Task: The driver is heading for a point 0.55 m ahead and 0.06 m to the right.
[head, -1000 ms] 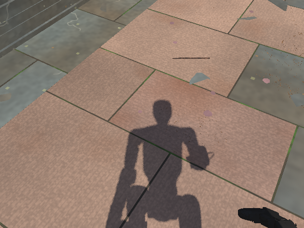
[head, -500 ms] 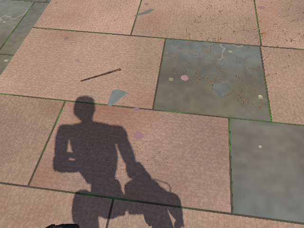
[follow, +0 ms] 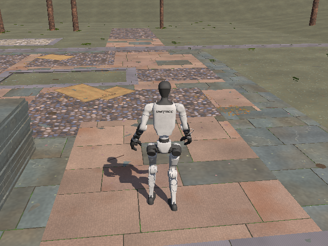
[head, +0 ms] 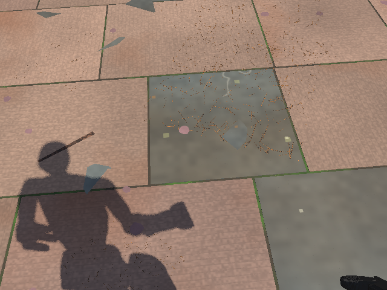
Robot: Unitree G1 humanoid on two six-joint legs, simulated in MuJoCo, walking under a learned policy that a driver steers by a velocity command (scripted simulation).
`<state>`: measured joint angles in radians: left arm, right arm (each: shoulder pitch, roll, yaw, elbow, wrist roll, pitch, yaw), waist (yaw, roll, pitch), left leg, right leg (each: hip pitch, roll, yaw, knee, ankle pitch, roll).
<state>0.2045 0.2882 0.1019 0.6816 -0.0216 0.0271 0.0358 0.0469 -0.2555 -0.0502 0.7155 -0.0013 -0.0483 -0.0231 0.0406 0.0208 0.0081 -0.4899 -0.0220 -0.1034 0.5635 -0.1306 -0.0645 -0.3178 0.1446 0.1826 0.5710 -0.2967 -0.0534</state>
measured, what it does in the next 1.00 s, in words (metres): steps on the spot, turning right: left foot, then right foot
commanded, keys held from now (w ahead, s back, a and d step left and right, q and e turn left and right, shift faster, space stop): e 0.50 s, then no key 0.20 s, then w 0.30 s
